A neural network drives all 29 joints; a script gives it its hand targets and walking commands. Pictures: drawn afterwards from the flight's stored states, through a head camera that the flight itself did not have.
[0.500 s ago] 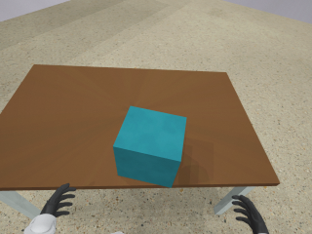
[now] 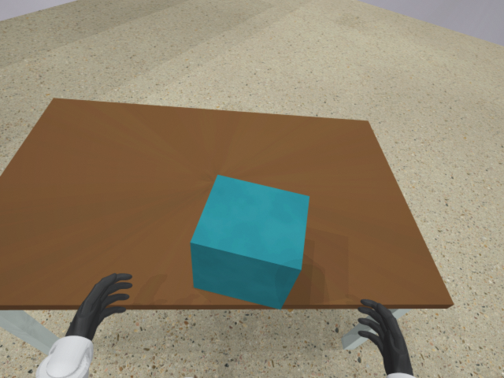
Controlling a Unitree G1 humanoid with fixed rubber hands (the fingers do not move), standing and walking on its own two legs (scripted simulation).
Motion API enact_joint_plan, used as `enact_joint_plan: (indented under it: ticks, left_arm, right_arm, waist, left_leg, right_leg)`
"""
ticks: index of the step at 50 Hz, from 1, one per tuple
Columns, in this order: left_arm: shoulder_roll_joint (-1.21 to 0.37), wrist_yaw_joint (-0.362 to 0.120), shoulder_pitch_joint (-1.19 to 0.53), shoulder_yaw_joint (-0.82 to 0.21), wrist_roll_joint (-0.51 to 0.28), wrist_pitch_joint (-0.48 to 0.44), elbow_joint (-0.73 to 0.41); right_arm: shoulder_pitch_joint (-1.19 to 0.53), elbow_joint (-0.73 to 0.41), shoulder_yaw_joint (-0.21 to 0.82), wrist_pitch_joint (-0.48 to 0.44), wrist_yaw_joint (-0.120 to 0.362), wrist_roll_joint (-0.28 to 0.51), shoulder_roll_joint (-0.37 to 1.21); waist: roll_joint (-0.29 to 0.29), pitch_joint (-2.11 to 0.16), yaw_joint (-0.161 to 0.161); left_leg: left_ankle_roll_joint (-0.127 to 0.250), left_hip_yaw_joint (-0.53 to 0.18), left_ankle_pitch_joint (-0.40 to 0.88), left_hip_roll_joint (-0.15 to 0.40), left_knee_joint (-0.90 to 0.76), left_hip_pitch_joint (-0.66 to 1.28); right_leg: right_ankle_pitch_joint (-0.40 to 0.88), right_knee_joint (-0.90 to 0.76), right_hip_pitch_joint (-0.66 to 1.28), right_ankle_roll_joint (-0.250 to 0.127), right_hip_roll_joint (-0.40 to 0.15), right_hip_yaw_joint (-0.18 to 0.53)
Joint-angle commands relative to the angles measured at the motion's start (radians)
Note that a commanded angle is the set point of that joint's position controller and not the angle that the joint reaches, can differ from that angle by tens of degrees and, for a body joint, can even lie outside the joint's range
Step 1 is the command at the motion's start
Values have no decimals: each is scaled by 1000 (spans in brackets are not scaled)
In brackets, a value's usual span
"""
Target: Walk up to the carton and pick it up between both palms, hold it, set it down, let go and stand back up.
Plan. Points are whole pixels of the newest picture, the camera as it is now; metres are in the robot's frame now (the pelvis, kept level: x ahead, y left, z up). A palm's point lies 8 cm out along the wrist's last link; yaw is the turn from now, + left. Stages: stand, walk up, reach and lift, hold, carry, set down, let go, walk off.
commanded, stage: reach and lift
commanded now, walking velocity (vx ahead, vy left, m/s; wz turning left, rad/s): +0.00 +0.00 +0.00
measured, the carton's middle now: (249, 243) +0.40 -0.01 -0.10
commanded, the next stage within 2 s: none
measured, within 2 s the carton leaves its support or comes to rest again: neither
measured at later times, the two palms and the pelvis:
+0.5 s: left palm (97, 306) +0.24 +0.24 -0.02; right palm (384, 334) +0.19 -0.21 -0.02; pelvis +0.01 -0.01 +0.00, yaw +0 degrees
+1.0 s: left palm (115, 248) +0.32 +0.22 +0.01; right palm (371, 284) +0.27 -0.20 +0.00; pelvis +0.03 -0.01 +0.00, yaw +0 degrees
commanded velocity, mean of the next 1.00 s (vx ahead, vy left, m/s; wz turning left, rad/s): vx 0.00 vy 0.00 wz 0.00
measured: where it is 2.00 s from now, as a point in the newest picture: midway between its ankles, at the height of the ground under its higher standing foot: outside the picture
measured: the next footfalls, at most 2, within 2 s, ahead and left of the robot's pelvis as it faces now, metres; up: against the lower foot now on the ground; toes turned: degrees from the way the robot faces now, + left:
none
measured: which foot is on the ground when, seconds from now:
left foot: down 0.00-1.00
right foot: down 0.00-1.00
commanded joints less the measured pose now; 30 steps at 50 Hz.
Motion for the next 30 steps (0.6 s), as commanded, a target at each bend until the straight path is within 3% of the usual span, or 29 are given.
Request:
enact_joint_plan:
  ticks: [1,3,4,5,7,9,10,11,12,13,14,15,16,17,19,21,24,25,27,28,29,30]
  left_arm:
    - [139,-33,-52,-54,-111,-116,-67]
    - [126,-40,-26,-64,-116,-138,-59]
    - [133,-47,-13,-50,-114,-157,-49]
    - [123,-44,-26,-53,-103,-170,-59]
    - [105,-59,-16,-64,-116,-193,-42]
    - [107,-61,-27,-70,-113,-226,-76]
    - [105,-63,-1,-60,-114,-229,-58]
    - [120,-59,-38,-46,-99,-230,-64]
    - [96,-66,-17,-76,-125,-240,-46]
    - [100,-70,-26,-68,-129,-242,-23]
    - [102,-68,-43,-61,-121,-254,-58]
    - [102,-67,-36,-49,-111,-262,-55]
    - [96,-73,-26,-59,-126,-266,-61]
    - [90,-71,-20,-66,-130,-273,-60]
    - [118,-70,-69,-49,-125,-273,-57]
    - [115,-66,-183,-81,-142,-261,-12]
    - [123,-59,-213,-58,-155,-255,-25]
    - [123,-52,-255,-76,-157,-258,-37]
    - [103,-60,-241,-88,-148,-240,1]
    - [113,-57,-216,-51,-125,-222,-23]
    - [92,-61,-140,-45,-106,-213,-42]
    - [116,-63,-221,-35,-119,-206,-8]
  right_arm:
    - [-56,-103,0,-88,-31,99,29]
    - [-38,-112,19,-106,-35,105,44]
    - [-23,-86,28,-117,-41,113,57]
    - [-25,-75,26,-126,-42,113,66]
    - [-3,-79,62,-146,-52,122,87]
    - [-12,-120,77,-179,-55,131,104]
    - [-18,-88,67,-183,-55,144,121]
    - [-34,-99,64,-186,-60,144,112]
    - [-29,-89,71,-185,-62,143,121]
    - [-50,-98,68,-185,-65,135,104]
    - [-39,-109,81,-196,-71,133,138]
    - [-49,-110,75,-203,-73,140,136]
    - [-61,-109,65,-210,-80,129,130]
    - [-79,-94,50,-211,-81,132,131]
    - [-101,-88,53,-203,-83,125,128]
    - [-166,-96,46,-187,-86,121,121]
    - [-196,-99,30,-171,-97,96,134]
    - [-201,-88,54,-160,-99,103,135]
    - [-199,-76,23,-152,-105,89,123]
    - [-181,-59,40,-147,-114,104,130]
    - [-103,-31,59,-149,-118,97,164]
    - [-203,-62,46,-142,-122,97,119]
  waist:
    - [180,-147,6]
    - [215,-161,3]
    - [192,-147,14]
    - [209,-123,15]
    - [192,-149,14]
    - [205,-165,18]
    - [202,-152,13]
    - [217,-168,29]
    - [181,-130,18]
    - [168,-127,29]
    - [206,-150,16]
    - [200,-123,28]
    - [192,-164,19]
    - [181,-155,15]
    - [219,-154,7]
    - [206,-115,2]
    - [201,-180,1]
    - [234,-164,-3]
    - [195,-142,-19]
    - [230,-146,3]
    - [224,-158,4]
    - [197,-178,22]
  left_leg:
    - [-6,78,80,1,-170,395]
    - [-11,67,106,3,-163,398]
    - [-11,69,114,2,-156,396]
    - [-18,61,102,6,-166,385]
    - [-12,62,163,2,-144,404]
    - [-17,43,178,9,-133,406]
    - [-18,51,178,5,-129,408]
    - [-11,48,162,3,-132,398]
    - [-11,50,153,5,-138,387]
    - [-6,49,137,8,-138,372]
    - [-12,56,174,1,-129,362]
    - [-14,49,164,1,-125,351]
    - [-13,43,202,1,-114,367]
    - [-14,36,193,6,-117,371]
    - [-17,40,142,3,-118,349]
    - [-4,44,39,4,-134,299]
    - [-4,59,75,3,-124,309]
    - [-5,56,50,2,-123,288]
    - [0,50,27,9,-138,323]
    - [-5,56,66,9,-134,328]
    - [-5,53,75,4,-141,357]
    - [4,56,58,3,-132,314]
  right_leg:
    - [59,-242,-142,3,13,123]
    - [99,-233,-133,5,15,118]
    - [94,-232,-132,7,14,121]
    - [74,-235,-128,4,14,121]
    - [135,-236,-126,5,15,122]
    - [138,-228,-125,2,15,123]
    - [137,-234,-130,7,13,122]
    - [115,-240,-118,3,10,136]
    - [108,-234,-141,4,18,120]
    - [89,-237,-147,5,12,127]
    - [132,-230,-116,8,8,129]
    - [119,-232,-131,13,13,129]
    - [160,-229,-123,8,13,133]
    - [141,-231,-124,6,17,127]
    - [92,-236,-132,6,9,136]
    - [7,-237,-167,8,3,142]
    - [40,-237,-162,8,-1,139]
    - [28,-228,-162,10,-6,150]
    - [10,-239,-181,10,1,131]
    - [43,-241,-161,12,-6,144]
    - [43,-257,-134,6,-2,145]
    - [15,-245,-141,15,-1,144]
